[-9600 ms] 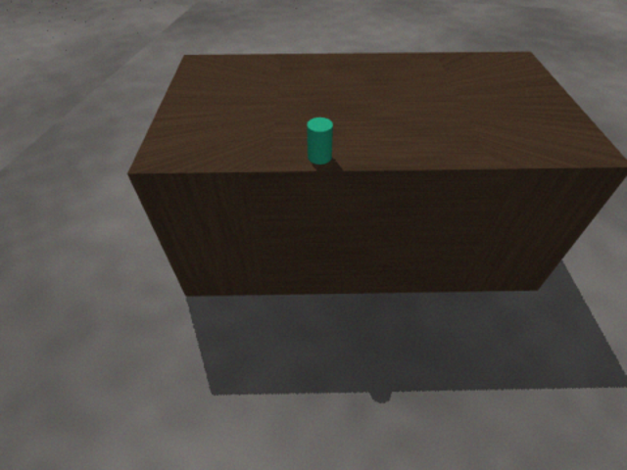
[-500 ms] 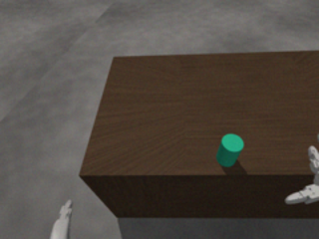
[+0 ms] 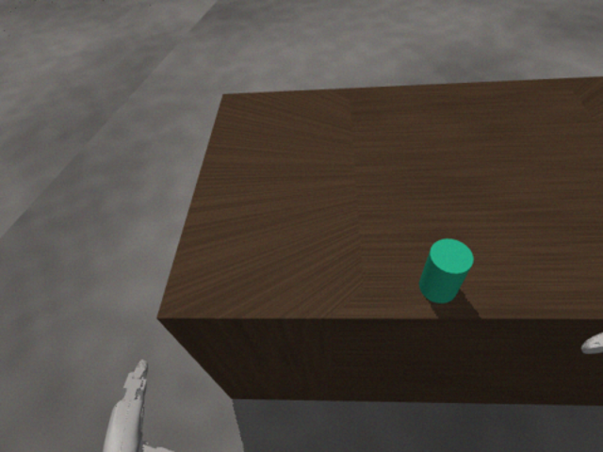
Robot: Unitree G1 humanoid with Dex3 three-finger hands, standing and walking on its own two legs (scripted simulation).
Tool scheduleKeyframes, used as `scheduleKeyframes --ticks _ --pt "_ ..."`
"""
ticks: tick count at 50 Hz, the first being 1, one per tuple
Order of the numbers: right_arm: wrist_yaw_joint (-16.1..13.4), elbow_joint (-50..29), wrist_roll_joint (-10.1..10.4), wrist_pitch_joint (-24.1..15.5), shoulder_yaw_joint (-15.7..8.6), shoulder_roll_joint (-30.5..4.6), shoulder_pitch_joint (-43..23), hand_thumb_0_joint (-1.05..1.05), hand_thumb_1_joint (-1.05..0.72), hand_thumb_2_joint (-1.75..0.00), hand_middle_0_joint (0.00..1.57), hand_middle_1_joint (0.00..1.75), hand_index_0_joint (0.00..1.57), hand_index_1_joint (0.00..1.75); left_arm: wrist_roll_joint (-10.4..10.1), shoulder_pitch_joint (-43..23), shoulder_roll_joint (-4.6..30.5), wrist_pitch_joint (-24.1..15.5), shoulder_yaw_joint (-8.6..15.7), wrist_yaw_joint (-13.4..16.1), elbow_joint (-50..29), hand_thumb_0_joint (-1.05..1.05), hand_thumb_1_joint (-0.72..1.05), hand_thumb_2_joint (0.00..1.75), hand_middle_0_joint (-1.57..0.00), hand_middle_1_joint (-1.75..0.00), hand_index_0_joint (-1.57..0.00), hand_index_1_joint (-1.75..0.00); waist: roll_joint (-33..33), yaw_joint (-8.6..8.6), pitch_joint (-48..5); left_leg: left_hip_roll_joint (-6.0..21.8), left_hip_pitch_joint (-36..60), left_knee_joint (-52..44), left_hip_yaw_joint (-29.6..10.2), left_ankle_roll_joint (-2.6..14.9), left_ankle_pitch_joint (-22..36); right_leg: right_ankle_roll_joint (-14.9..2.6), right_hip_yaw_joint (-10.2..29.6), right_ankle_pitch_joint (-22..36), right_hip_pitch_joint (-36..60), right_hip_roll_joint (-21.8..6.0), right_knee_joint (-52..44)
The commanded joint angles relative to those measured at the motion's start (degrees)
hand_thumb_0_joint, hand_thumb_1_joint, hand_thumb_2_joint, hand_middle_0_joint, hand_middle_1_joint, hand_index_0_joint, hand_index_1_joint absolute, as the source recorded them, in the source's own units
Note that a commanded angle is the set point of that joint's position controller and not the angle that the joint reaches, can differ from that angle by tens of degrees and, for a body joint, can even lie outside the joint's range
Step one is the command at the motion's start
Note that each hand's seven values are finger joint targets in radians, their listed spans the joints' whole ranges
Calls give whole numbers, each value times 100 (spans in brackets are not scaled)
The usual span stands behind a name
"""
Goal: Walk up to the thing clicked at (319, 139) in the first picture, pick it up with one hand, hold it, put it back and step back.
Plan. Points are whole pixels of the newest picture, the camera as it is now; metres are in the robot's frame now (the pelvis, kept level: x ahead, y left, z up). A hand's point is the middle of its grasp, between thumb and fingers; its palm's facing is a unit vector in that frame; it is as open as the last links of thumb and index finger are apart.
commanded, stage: go down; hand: right
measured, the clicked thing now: (444, 272) +0.43 -0.20 -0.09
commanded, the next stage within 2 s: approach in 1.80 s
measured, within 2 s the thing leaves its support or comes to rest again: neither
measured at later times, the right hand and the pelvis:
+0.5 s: hand out of the picture +0.34 -0.37 +0.05, palm faces +0.23 +0.97 +0.01, open 17.7 cm; pelvis +0.00 -0.01 -0.01, yaw +0 degrees
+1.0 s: hand out of the picture +0.33 -0.39 +0.04, palm faces +0.26 +0.97 +0.01, open 17.7 cm; pelvis +0.01 -0.01 -0.02, yaw +0 degrees
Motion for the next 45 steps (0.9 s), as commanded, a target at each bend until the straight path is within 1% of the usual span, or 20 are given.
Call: scheduleKeyframes --ticks 1,5,8,14,15,17,18,19,21,22,24,27,30,31,34,36,38,40,43,45 --pt "259 -873 125 -326 -418 -2186 -1702 0 59 -5 3 6 4 6 8 -200 953 -306 309 72 -752 0 -53 4 -5 -6 -6 -5 -882 54 -1489 -72 103 -249 -368 106 565 -8 275 648 519 87 -440" --pt "371 -784 168 -281 -595 -2419 -1882 0 58 -6 4 5 4 5 -6 -224 924 -335 121 106 -1129 0 -54 5 -5 -6 -6 -6 -813 -6 -2023 -124 231 -99 -305 114 809 13 320 977 583 106 -319" --pt "351 -710 160 -212 -661 -2594 -1914 0 59 -6 4 6 4 6 5 -190 1344 -330 397 167 -1319 0 -54 5 -5 -6 -6 -5 -820 29 -2048 -164 132 -86 -233 130 718 32 350 943 661 97 -344" --pt "357 -451 53 -107 -579 -2581 -1822 0 60 -7 3 6 4 6 13 22 1139 -299 276 104 -945 0 -55 6 -5 -6 -5 -6 -1076 -50 -1645 -182 -215 -4 -215 182 507 60 357 843 424 79 -321" --pt "350 -723 53 -138 -722 -2768 -1959 0 61 -7 3 6 4 6 18 31 1150 -287 314 94 -894 0 -55 6 -5 -6 -5 -6 -1118 -59 -1757 -170 -174 0 -245 187 546 45 351 855 382 84 -271" --pt "399 -676 53 -115 -632 -2633 -1958 0 60 -8 3 6 4 6 0 -17 958 -284 89 75 -1003 0 -55 6 -5 -6 -5 -6 -1121 -29 -1774 -211 -228 40 -198 196 540 79 381 944 457 37 -288" --pt "444 -522 83 -108 -539 -2467 -1928 0 60 -7 3 6 4 6 12 -55 1012 -298 125 81 -1075 0 -56 6 -5 -6 -5 -6 -1074 36 -1841 -237 -294 74 -170 192 571 112 433 1156 548 2 -275" --pt "436 -758 100 -126 -724 -2717 -2026 0 59 -7 3 6 4 6 7 9 1201 -287 309 99 -1152 0 -55 6 -5 -6 -5 -6 -1145 41 -2095 -220 -249 95 -181 194 713 102 421 1398 725 14 -198" --pt "466 -677 139 -72 -729 -2760 -2011 0 59 -7 3 6 4 6 13 94 1389 -281 392 127 -1213 0 -56 6 -5 -6 -5 -6 -1053 66 -2215 -237 -245 90 -142 178 831 116 452 1784 936 -7 -139" --pt "499 -520 148 -47 -618 -2655 -2000 0 58 -7 3 6 4 6 11 90 1312 -282 303 121 -1198 0 -56 6 -5 -6 -5 -6 -1060 101 -2029 -254 -313 89 -120 175 762 132 472 1754 839 -16 -172" --pt "480 -684 125 -53 -700 -2802 -2144 0 57 -7 4 6 5 6 1 149 1186 -257 202 107 -1127 0 -56 6 -5 -5 -5 -6 -1199 34 -1984 -238 -356 91 -136 189 679 121 458 1627 801 -2 -171" --pt "470 -646 98 -33 -729 -2879 -2110 0 59 -8 3 6 4 6 5 344 1209 -248 297 97 -1017 0 -56 6 -5 -5 -5 -6 -1202 102 -1810 -236 -467 95 -144 195 601 111 448 1398 675 -2 -178" --pt "452 -780 26 -51 -907 -3163 -2108 0 59 -8 3 6 4 6 8 370 1146 -227 243 76 -1057 0 -56 6 -5 -5 -5 -6 -1248 51 -1936 -190 -337 132 -202 200 788 61 375 1401 562 65 -76" --pt "475 -597 29 -32 -838 -3060 -2068 0 59 -8 3 6 4 6 11 282 1103 -235 153 64 -1072 0 -56 6 -5 -6 -5 -6 -1206 56 -1847 -197 -364 153 -198 198 741 57 374 1300 463 69 -75" --pt "516 -637 67 -40 -960 -3106 -2064 0 58 -8 3 6 4 6 17 223 1175 -249 204 64 -1278 0 -56 6 -5 -6 -5 -6 -1202 79 -2151 -205 -358 240 -169 194 937 77 421 1755 646 48 43" --pt "568 -495 71 -15 -934 -3082 -2081 0 59 -8 3 6 4 6 15 127 1169 -246 136 69 -1398 0 -56 6 -5 -6 -5 -6 -1156 76 -2118 -197 -354 252 -186 199 871 69 415 1629 541 59 64" --pt "620 -299 111 6 -865 -3003 -2063 0 58 -7 3 6 4 6 15 166 1393 -264 344 93 -1372 0 -56 6 -5 -6 -5 -6 -1034 172 -2033 -208 -449 264 -153 191 756 51 443 1392 476 37 49" --pt "652 -285 92 19 -891 -3034 -1963 0 61 -8 3 6 4 6 17 156 1227 -260 149 65 -1374 0 -56 6 -5 -6 -5 -6 -1168 69 -2066 -197 -499 280 -165 206 698 55 437 1366 419 59 81" --pt "639 -481 62 11 -1012 -3253 -1892 0 60 -8 3 6 4 6 7 281 1165 -243 61 64 -1575 0 -55 6 -5 -6 -5 -6 -1156 28 -2208 -199 -286 269 -174 198 759 32 416 1305 423 100 66" --pt "646 -248 110 15 -1069 -3194 -1653 0 61 -8 3 6 4 6 10 385 1261 -237 158 68 -1556 0 -55 6 -5 -6 -5 -6 -1076 23 -2131 -216 -308 311 -150 199 851 60 432 1535 401 88 104"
